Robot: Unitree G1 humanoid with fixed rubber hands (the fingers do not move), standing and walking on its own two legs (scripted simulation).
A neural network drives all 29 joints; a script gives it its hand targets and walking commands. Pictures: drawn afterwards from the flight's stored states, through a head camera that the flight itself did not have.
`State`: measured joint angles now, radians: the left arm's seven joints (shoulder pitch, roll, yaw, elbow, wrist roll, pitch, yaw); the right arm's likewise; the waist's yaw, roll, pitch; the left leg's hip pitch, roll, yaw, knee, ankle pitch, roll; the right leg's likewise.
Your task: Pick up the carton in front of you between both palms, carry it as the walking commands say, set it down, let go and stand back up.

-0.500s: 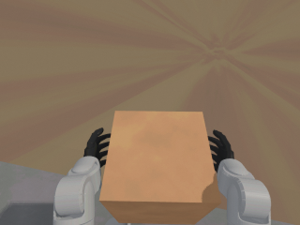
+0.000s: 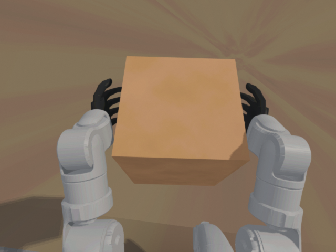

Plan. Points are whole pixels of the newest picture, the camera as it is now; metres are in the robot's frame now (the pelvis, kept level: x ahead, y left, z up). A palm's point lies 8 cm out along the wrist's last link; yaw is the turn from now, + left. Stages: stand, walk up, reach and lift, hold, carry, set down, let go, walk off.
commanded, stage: carry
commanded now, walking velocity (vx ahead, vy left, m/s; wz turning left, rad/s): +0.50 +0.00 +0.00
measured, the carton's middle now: (177, 130) +0.36 -0.01 +0.08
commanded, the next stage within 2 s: none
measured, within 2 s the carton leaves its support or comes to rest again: neither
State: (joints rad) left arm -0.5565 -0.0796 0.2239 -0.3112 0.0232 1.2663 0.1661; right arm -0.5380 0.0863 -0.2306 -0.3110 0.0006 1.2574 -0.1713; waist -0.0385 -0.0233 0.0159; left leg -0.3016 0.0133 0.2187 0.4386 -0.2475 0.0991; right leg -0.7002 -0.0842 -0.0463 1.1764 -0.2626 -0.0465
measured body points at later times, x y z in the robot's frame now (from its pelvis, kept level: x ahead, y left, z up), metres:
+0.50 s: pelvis +0.34 -0.03 +0.02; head +0.43 -0.03 +0.46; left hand +0.70 +0.15 +0.14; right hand +0.72 -0.15 +0.13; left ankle +0.40 +0.11 -0.63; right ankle +0.30 -0.10 -0.72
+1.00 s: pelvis +0.67 +0.00 +0.04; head +0.71 +0.01 +0.49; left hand +1.04 +0.15 +0.20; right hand +1.04 -0.16 +0.20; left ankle +0.58 +0.08 -0.69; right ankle +0.80 -0.12 -0.64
